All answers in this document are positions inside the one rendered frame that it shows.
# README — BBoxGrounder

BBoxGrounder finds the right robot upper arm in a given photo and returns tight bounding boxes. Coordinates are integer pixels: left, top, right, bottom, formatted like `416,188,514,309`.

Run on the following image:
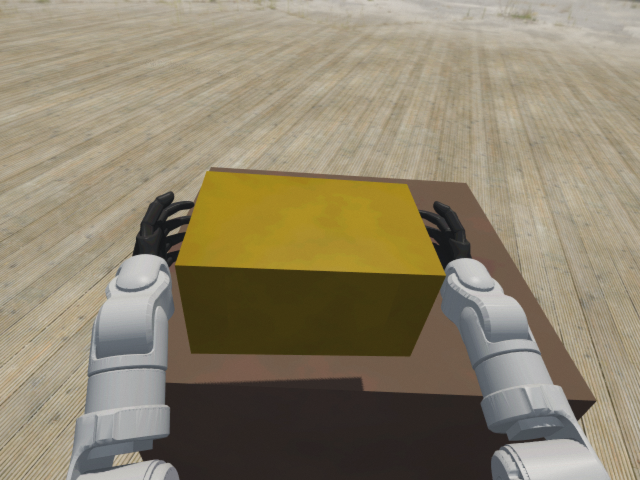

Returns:
491,438,607,480

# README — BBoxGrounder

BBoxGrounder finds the robot left hand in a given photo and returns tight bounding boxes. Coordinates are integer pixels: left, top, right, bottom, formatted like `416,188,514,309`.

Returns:
132,191,194,267

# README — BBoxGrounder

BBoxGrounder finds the robot left forearm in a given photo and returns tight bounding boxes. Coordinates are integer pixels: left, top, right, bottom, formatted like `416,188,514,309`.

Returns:
66,254,175,480

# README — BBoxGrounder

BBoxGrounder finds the robot right forearm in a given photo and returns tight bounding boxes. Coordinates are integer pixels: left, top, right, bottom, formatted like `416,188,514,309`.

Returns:
440,258,611,480

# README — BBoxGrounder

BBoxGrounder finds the robot right hand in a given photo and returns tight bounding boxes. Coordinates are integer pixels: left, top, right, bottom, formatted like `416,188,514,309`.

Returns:
418,201,472,270

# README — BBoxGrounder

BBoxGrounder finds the pedestal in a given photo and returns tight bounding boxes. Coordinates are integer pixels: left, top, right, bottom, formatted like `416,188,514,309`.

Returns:
139,167,597,480

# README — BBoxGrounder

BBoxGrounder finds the left robot upper arm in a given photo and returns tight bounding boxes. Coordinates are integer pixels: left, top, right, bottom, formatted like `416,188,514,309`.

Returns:
76,460,179,480

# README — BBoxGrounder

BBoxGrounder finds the carton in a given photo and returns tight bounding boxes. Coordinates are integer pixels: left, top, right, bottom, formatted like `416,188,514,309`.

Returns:
175,171,446,356

